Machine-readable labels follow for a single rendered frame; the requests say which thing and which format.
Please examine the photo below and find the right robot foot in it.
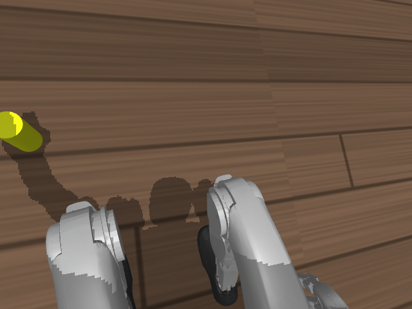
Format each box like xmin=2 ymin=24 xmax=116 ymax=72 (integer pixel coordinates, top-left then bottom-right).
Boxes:
xmin=198 ymin=225 xmax=238 ymax=306

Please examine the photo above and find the right robot hand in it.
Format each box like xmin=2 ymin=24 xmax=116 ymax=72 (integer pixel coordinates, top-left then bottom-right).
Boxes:
xmin=297 ymin=273 xmax=349 ymax=309

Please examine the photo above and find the can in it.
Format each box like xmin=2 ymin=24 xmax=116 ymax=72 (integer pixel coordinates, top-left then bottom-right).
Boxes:
xmin=0 ymin=111 xmax=42 ymax=152

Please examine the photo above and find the left robot foot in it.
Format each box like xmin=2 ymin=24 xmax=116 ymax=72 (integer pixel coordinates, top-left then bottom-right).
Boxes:
xmin=122 ymin=255 xmax=136 ymax=309

